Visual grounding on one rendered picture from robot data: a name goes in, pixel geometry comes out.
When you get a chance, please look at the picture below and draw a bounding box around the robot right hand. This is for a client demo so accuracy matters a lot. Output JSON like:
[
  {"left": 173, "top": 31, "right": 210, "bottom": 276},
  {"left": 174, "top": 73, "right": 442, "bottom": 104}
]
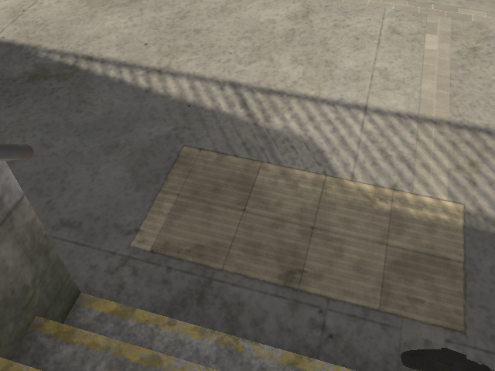
[{"left": 401, "top": 348, "right": 492, "bottom": 371}]

